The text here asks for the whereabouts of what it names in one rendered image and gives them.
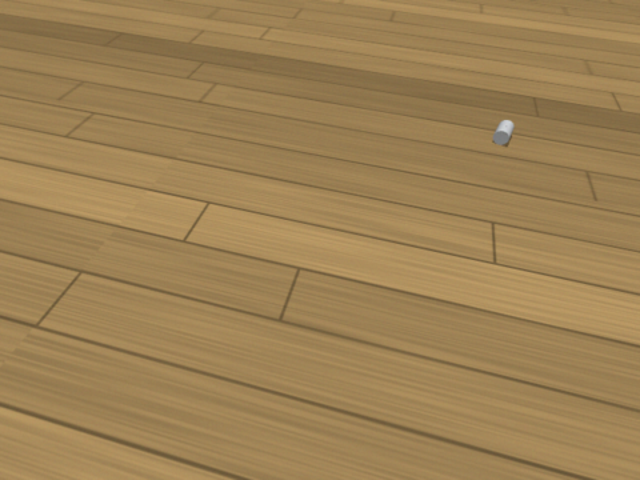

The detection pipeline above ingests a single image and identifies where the can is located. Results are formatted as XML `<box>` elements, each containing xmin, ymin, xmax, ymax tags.
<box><xmin>493</xmin><ymin>120</ymin><xmax>514</xmax><ymax>145</ymax></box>

